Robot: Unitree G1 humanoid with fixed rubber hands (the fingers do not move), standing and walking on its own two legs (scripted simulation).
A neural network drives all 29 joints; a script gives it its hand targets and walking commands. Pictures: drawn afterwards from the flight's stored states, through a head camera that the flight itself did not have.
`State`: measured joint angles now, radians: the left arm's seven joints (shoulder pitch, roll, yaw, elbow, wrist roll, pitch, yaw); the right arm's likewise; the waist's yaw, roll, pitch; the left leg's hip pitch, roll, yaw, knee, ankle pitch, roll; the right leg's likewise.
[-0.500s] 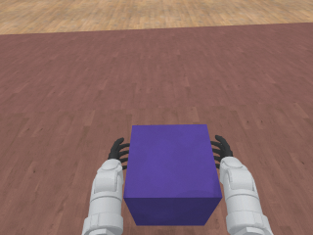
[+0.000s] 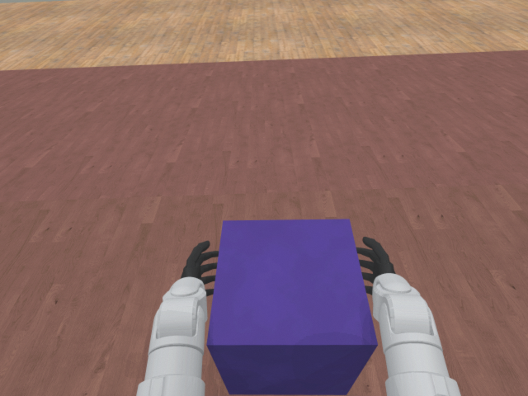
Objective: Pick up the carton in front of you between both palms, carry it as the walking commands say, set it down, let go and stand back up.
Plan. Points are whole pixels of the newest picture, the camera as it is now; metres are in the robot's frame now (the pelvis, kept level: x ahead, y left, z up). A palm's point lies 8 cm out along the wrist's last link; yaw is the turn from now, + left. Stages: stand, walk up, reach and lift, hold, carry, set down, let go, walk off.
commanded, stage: reach and lift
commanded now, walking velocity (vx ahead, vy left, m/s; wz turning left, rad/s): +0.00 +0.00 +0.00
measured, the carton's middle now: (286, 310) +0.28 +0.00 -0.04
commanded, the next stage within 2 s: hold in 0.10 s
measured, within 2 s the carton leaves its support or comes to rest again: neither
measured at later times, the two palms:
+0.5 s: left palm (190, 285) +0.27 +0.15 +0.05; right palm (387, 282) +0.28 -0.15 +0.05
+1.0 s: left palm (190, 283) +0.28 +0.15 +0.05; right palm (386, 279) +0.28 -0.15 +0.05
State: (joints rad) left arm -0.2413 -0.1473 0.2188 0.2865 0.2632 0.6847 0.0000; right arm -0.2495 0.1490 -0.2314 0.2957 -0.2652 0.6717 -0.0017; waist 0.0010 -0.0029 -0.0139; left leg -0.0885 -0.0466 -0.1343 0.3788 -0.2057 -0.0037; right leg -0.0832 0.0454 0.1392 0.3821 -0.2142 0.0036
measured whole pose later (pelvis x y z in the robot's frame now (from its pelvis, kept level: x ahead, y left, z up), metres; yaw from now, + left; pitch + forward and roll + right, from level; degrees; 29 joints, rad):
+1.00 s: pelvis -0.01 +0.00 +0.00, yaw +0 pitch -7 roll +0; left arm -0.27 -0.15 0.22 0.23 0.27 0.76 -0.01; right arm -0.27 0.15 -0.24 0.24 -0.27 0.75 0.01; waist 0.00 0.00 0.01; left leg -0.05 -0.04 -0.13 0.36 -0.19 0.00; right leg -0.04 0.04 0.13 0.36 -0.20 0.00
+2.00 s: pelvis +0.38 -0.04 -0.03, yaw +0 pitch +3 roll -2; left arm -0.16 -0.13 0.09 -0.34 0.12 1.20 0.09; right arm -0.17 0.13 -0.13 -0.34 -0.10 1.20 -0.09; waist -0.02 0.04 -0.10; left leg 0.03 0.10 0.15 0.53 -0.51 -0.03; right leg -0.49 -0.02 -0.25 0.52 -0.08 -0.06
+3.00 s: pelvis +1.05 -0.05 -0.03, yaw +0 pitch +3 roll -2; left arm -0.16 -0.13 0.09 -0.34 0.11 1.21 0.09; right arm -0.16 0.13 -0.12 -0.35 -0.11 1.20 -0.08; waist 0.01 0.04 -0.08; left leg 0.02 0.11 0.18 0.60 -0.49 -0.02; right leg -0.48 -0.03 -0.25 0.54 -0.10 -0.07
